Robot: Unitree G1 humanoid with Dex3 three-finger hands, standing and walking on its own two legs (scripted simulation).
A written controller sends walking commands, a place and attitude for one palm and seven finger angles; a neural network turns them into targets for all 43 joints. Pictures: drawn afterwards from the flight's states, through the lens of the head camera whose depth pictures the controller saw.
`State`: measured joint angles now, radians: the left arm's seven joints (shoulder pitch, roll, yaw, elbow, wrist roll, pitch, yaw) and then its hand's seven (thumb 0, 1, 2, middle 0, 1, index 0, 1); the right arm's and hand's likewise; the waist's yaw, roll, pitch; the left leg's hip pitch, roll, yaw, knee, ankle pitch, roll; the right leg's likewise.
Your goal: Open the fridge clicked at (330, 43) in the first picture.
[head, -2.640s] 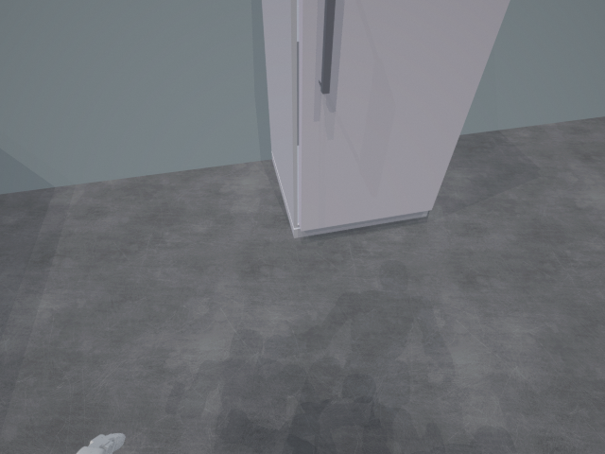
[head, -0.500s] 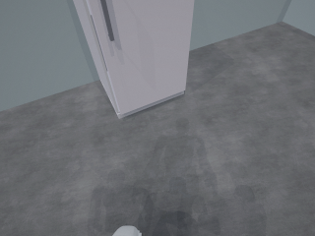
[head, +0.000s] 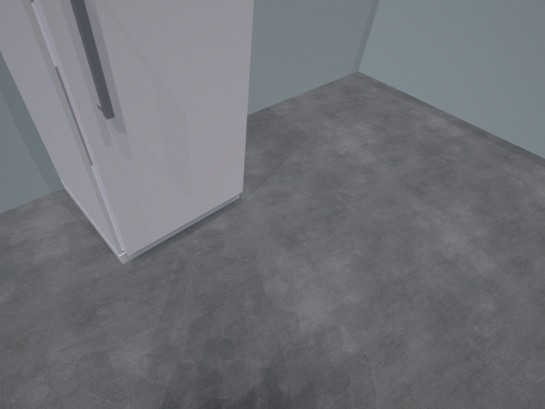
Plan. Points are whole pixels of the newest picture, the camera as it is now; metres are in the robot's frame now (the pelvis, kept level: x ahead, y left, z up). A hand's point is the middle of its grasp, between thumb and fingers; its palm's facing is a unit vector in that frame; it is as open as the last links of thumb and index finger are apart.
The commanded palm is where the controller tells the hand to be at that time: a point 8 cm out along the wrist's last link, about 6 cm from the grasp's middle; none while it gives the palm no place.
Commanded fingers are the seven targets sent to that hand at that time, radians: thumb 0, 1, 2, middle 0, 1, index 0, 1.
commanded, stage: walk to a spot facing it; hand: left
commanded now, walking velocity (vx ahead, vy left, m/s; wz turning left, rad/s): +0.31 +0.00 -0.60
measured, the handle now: (82, 32) +0.79 +0.53 +0.17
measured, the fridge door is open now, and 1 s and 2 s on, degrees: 0 0 0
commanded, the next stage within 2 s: none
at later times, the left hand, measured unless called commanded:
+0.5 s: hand (225, 319) +0.33 +0.11 -0.19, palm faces -0.36 -0.93 -0.08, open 7.4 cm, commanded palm none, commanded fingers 0.00 0.90 0.90 -0.20 -0.30 -0.20 -0.30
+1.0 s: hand (212, 252) +0.50 +0.18 -0.19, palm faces -0.43 -0.87 -0.23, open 7.3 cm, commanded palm none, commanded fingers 0.00 0.90 0.90 -0.20 -0.30 -0.20 -0.30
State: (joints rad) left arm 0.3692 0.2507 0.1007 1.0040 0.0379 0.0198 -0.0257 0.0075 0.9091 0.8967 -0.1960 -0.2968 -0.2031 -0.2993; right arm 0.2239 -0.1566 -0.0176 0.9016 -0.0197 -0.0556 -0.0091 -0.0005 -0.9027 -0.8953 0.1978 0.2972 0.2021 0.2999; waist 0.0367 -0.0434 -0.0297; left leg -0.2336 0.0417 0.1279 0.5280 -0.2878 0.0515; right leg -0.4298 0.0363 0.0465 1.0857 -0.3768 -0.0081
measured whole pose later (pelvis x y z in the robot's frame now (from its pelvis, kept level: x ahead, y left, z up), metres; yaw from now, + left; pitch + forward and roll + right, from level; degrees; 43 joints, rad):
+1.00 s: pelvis +0.41 -0.01 -0.02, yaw -35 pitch +1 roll +0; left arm 0.37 0.23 0.08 1.00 0.01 -0.02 0.00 0.00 0.91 0.90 -0.20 -0.30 -0.20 -0.30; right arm 0.05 -0.19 -0.03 0.87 -0.03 -0.05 0.00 0.00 -0.92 -0.90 0.19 0.30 0.20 0.30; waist 0.09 -0.03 0.07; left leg -0.43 0.09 0.12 0.60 -0.15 -0.03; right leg -0.18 0.03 0.10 0.73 -0.50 -0.01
